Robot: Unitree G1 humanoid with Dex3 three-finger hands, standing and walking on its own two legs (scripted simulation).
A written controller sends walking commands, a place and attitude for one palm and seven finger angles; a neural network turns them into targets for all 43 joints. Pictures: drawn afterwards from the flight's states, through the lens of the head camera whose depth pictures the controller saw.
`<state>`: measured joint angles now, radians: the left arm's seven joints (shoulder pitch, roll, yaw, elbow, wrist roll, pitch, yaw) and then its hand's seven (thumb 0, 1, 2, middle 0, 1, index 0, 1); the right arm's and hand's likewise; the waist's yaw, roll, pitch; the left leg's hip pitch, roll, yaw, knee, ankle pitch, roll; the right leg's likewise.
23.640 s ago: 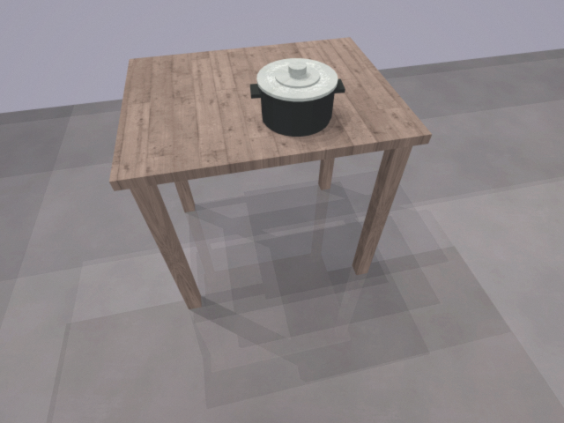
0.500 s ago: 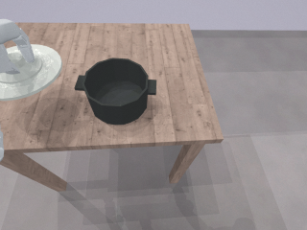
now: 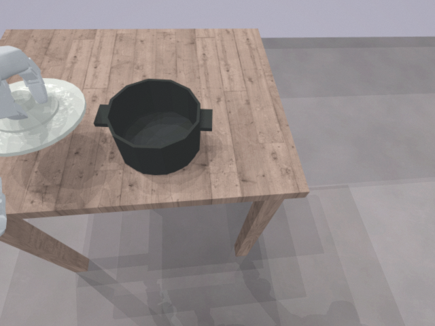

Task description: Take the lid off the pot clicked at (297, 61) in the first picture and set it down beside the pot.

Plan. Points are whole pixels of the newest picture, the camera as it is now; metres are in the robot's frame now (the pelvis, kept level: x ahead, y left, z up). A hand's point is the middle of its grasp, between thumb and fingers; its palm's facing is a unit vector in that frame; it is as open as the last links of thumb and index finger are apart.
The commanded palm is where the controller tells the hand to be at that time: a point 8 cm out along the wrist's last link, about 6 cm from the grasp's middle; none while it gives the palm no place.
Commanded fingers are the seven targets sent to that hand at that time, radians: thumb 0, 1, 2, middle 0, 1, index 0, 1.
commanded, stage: lower the lid onto the table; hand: left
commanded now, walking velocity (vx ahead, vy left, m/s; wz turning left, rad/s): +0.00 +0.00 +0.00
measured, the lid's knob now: (19, 101) +0.50 +0.32 +0.10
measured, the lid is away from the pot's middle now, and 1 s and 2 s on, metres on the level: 0.22 0.24 0.24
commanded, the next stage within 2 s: open the fingers wide in 1.80 s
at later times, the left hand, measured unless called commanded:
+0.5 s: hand (12, 117) +0.47 +0.33 +0.10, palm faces -0.48 -0.12 -0.87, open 6.9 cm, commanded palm +0.52 +0.33 +0.16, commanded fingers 0.00 0.70 0.91 -0.85 -1.07 -0.91 -1.07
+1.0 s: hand (21, 123) +0.49 +0.33 +0.06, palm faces -0.50 -0.12 -0.86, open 6.9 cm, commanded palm +0.53 +0.33 +0.12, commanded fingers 0.00 0.70 0.91 -0.85 -1.07 -0.91 -1.07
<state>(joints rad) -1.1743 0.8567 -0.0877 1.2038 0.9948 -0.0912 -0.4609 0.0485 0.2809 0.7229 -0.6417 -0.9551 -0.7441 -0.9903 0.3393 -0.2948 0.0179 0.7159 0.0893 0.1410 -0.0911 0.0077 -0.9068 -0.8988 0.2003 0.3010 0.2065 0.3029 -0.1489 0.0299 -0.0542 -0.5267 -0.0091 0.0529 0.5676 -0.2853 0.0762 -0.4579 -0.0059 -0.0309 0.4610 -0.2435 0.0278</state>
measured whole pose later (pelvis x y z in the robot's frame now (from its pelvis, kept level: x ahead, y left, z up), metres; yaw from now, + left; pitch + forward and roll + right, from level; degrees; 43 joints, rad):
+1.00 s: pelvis +0.00 +0.02 -0.01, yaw -1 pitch +18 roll -4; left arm -1.12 0.89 -0.02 1.22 1.02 -0.16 -0.40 0.05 0.28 0.72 -0.64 -0.95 -0.74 -0.99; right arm 0.40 -0.28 0.02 0.72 0.07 0.15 -0.11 0.01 -0.91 -0.90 0.20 0.30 0.21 0.30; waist -0.18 0.03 -0.08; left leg -0.69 0.00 0.06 0.71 -0.35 0.10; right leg -0.60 0.00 -0.02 0.56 -0.28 0.03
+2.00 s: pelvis -0.02 +0.02 -0.04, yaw -3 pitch +22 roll -6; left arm -1.05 0.91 0.03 1.17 1.04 -0.20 -0.34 0.04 0.27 0.68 -0.65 -1.01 -0.76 -1.02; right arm 0.40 -0.26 0.03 0.68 0.06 0.21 -0.09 0.01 -0.91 -0.90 0.20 0.30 0.21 0.30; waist -0.19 0.04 -0.09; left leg -0.87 0.03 0.06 0.87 -0.40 0.10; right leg -0.78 0.02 -0.02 0.72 -0.32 0.03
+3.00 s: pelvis -0.02 +0.01 -0.04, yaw -2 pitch +22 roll -5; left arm -1.06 0.89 0.01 1.19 1.05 -0.20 -0.32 0.00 0.09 0.48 -0.34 -0.99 -0.32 -0.97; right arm 0.38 -0.27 0.03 0.68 0.07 0.21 -0.09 0.01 -0.91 -0.90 0.20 0.30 0.21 0.30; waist -0.18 0.04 -0.09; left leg -0.86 0.02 0.04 0.87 -0.39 0.09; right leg -0.78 0.02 -0.03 0.73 -0.33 0.03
